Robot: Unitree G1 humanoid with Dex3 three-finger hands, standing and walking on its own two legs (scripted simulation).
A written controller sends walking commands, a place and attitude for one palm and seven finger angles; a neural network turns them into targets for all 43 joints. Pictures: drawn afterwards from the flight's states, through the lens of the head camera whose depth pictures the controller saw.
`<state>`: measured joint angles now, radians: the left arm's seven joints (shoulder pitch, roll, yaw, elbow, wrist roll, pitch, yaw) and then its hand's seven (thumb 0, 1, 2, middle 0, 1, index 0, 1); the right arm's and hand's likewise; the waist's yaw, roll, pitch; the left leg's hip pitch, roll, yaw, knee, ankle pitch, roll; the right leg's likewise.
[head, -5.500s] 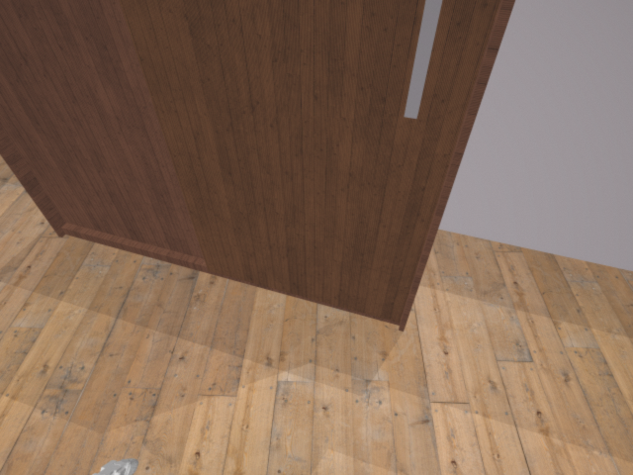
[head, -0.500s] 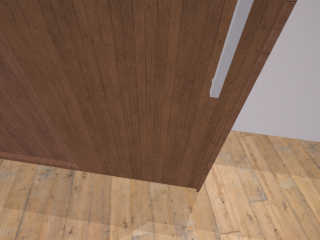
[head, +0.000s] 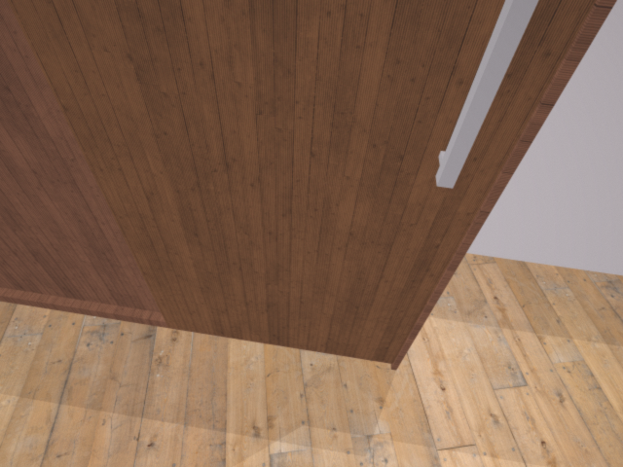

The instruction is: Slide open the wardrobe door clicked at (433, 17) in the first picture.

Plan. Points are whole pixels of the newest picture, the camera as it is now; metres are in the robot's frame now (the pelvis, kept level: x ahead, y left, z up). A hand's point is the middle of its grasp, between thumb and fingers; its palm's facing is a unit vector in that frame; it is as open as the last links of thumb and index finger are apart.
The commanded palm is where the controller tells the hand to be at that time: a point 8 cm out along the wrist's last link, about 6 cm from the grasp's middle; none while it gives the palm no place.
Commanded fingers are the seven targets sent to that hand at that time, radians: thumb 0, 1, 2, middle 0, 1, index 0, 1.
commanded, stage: come to a stop and stand still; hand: right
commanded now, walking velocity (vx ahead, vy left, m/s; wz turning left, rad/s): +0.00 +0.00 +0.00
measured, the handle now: (473, 97) +0.54 -0.17 +0.23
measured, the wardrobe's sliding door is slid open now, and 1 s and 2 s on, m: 0.00 0.00 0.00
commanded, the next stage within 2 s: look again from close up in 0.12 s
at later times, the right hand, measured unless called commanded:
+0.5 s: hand out of the picture +0.02 -0.19 -0.17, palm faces +0.03 +0.98 -0.21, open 7.4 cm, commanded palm none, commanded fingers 0.00 -0.90 -0.90 0.20 0.30 0.20 0.30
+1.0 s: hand out of the picture +0.01 -0.19 -0.17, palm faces +0.02 +0.98 -0.20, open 7.4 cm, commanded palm none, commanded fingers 0.00 -0.90 -0.90 0.20 0.30 0.20 0.30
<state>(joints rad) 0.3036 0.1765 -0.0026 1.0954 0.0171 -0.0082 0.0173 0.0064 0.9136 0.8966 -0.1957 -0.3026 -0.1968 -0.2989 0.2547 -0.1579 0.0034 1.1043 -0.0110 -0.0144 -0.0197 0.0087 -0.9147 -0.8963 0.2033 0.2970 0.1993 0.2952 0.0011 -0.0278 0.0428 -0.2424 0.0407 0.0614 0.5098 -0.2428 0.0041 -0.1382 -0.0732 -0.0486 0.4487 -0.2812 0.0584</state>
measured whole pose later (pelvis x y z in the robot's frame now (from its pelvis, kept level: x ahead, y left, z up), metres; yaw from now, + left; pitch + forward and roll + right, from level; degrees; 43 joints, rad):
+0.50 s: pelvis +0.00 -0.01 +0.00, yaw +0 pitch -2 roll +0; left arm 0.28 0.15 -0.01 1.11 0.02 -0.02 0.02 0.01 0.91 0.90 -0.20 -0.30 -0.20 -0.30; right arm 0.23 -0.18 -0.01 1.11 -0.01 -0.01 -0.02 0.01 -0.91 -0.90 0.20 0.30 0.20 0.29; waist -0.01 0.00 0.04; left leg -0.22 0.05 0.06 0.47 -0.22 -0.01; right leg -0.13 -0.06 -0.05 0.43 -0.27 0.05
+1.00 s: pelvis +0.00 -0.01 +0.00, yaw +0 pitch -2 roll -1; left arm 0.27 0.16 0.00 1.12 0.02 -0.02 0.02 0.01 0.91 0.90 -0.20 -0.30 -0.20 -0.30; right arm 0.23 -0.18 -0.01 1.11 -0.01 -0.01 -0.02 0.01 -0.91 -0.90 0.20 0.30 0.20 0.29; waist -0.01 0.01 0.06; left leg -0.23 0.05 0.06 0.47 -0.22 -0.01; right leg -0.13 -0.06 -0.05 0.43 -0.27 0.05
